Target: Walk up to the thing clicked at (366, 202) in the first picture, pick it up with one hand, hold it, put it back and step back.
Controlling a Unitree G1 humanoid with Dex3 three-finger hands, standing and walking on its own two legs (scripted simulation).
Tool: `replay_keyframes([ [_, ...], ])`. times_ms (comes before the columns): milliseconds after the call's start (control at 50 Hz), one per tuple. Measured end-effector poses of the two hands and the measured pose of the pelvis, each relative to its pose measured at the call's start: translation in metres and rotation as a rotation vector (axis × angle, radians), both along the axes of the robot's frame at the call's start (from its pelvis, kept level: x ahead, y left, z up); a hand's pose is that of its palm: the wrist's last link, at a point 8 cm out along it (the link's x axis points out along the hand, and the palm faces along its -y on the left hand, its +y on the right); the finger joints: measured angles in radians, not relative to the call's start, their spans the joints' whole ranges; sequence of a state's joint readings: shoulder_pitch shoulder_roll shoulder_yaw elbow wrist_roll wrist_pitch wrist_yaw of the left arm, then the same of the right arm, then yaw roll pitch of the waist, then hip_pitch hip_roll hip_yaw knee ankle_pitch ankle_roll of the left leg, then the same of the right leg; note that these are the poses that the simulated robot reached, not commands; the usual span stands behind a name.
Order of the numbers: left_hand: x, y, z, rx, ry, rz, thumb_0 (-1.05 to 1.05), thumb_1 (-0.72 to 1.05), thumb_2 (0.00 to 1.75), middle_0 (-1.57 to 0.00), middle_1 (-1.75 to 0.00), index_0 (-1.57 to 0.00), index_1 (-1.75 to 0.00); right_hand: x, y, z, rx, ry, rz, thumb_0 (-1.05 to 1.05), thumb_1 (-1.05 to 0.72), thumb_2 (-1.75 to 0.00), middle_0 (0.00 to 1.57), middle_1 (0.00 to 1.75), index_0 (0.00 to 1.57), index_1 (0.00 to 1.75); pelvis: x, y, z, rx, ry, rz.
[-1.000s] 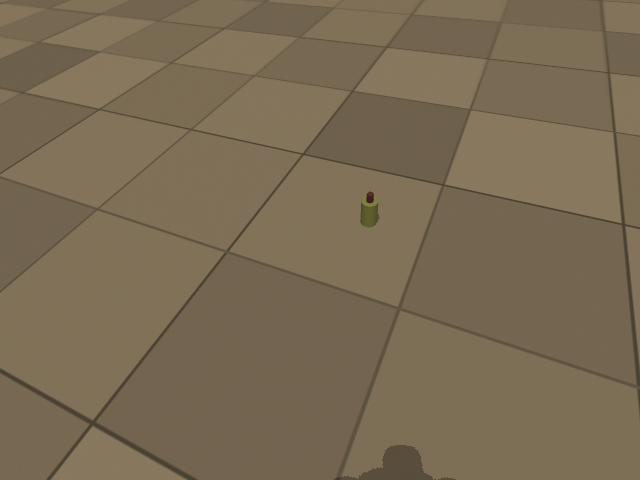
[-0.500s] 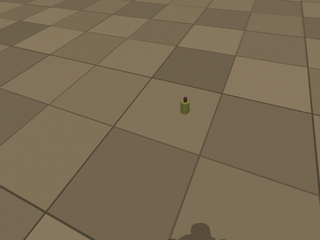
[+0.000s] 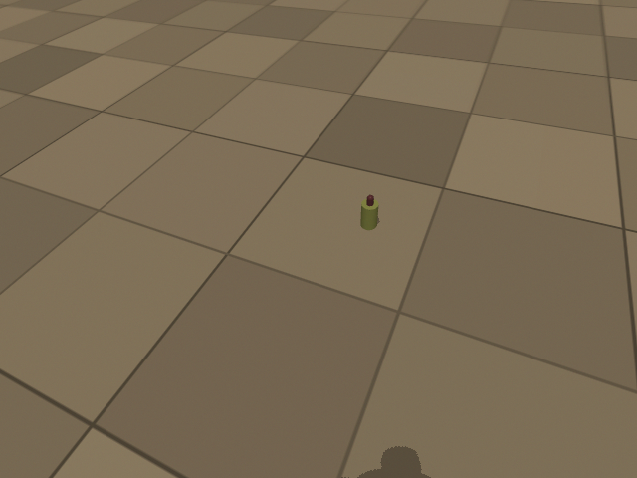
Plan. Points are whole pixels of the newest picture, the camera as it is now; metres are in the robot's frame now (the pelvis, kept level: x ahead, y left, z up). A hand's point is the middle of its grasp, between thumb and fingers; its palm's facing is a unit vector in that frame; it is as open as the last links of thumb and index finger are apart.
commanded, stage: stand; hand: left
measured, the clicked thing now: (369, 210) +1.32 -0.12 -0.70
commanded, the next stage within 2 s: walk up in 0.12 s
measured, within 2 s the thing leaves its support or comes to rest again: neither
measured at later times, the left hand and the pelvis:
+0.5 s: hand out of the picture +0.18 +0.22 -0.15, palm faces -0.11 -0.89 -0.44, open 7.4 cm; pelvis +0.08 -0.08 -0.03, yaw -7 degrees
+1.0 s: hand (260, 334) +0.41 +0.17 -0.17, palm faces -0.29 -0.90 -0.33, open 7.4 cm; pelvis +0.29 -0.08 -0.01, yaw -13 degrees
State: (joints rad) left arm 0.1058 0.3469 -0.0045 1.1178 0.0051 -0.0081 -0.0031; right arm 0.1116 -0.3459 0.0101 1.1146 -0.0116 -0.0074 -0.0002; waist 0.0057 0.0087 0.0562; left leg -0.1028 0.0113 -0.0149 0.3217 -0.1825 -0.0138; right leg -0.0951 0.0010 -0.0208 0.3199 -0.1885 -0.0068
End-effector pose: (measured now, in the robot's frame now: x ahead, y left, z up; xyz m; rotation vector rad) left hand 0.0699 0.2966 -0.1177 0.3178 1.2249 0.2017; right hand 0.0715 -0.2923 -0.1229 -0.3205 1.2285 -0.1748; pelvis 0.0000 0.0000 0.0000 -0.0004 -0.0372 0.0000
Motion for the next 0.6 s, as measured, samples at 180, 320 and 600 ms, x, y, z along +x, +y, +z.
replay_keyframes([
  [180,-0.001,0.003,0.000,-0.015,-0.003,-0.015,0.01,0.91,0.89,-0.20,-0.30,-0.20,-0.30,0.000,-0.005,0.004,0.004,-0.041,-0.010,0.01,-0.90,-0.90,0.20,0.30,0.21,0.30,0.003,-0.001,-0.001,0.006,0.009,-0.021],
  [320,0.034,0.003,0.007,0.021,0.019,-0.095,0.01,0.91,0.89,-0.20,-0.30,-0.20,-0.30,-0.027,-0.051,0.010,-0.050,-0.053,-0.100,0.01,-0.90,-0.90,0.20,0.30,0.21,0.30,0.022,-0.022,-0.006,0.024,0.009,-0.073],
  [600,0.111,-0.068,0.009,0.045,-0.050,-0.110,0.01,0.91,0.89,-0.20,-0.30,-0.20,-0.30,0.058,-0.135,-0.008,-0.038,-0.065,-0.126,0.01,-0.90,-0.90,0.20,0.30,0.20,0.30,0.107,-0.090,-0.021,-0.016,-0.034,-0.149],
])
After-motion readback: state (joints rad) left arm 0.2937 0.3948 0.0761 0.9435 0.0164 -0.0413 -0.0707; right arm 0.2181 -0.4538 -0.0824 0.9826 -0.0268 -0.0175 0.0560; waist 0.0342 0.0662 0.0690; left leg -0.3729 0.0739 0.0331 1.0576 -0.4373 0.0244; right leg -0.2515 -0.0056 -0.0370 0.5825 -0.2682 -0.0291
